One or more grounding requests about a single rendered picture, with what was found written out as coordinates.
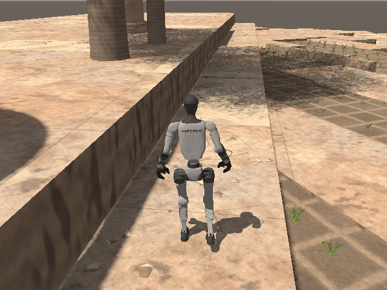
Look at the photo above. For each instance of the right robot upper arm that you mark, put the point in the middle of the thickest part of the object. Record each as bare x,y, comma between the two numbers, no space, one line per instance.
214,136

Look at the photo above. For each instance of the robot left forearm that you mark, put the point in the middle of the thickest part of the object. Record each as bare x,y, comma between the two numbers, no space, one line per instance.
162,160

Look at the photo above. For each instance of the robot left hand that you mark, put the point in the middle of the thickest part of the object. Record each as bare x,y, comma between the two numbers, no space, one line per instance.
159,171

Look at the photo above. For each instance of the left robot upper arm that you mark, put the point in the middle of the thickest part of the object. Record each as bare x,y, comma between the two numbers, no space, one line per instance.
173,127

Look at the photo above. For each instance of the robot right hand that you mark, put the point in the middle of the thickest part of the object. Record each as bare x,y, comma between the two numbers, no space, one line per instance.
222,164

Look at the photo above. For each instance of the left robot foot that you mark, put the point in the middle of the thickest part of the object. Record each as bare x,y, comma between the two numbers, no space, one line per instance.
184,237

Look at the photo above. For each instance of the robot right thigh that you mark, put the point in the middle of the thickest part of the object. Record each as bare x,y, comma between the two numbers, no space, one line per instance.
208,180

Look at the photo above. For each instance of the robot right forearm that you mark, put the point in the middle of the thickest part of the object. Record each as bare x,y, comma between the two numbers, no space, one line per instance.
223,155

